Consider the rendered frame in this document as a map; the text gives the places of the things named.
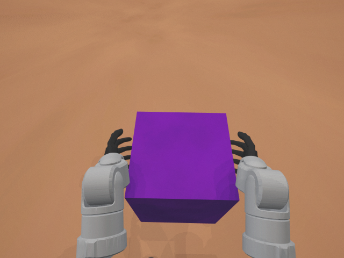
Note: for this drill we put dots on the carton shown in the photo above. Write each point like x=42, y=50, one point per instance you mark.
x=181, y=168

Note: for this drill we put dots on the right robot hand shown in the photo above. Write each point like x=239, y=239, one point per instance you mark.
x=248, y=147

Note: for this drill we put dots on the robot right forearm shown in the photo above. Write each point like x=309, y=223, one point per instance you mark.
x=267, y=208

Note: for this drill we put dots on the left robot hand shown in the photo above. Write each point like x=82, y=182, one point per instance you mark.
x=113, y=143

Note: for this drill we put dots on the robot left forearm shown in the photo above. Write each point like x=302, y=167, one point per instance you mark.
x=102, y=203

